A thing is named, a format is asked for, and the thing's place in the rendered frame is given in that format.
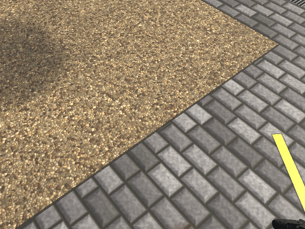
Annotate robot right hand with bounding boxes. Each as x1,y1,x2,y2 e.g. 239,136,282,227
272,219,305,229

